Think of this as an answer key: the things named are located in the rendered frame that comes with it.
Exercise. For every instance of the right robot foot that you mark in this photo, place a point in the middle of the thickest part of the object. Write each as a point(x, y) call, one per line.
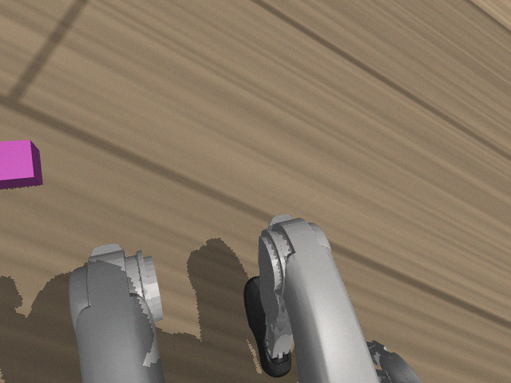
point(274, 367)

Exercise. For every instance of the right robot hand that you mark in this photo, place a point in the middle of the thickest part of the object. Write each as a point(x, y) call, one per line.
point(394, 368)

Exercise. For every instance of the small box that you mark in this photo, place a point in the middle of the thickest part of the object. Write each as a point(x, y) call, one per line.
point(20, 164)

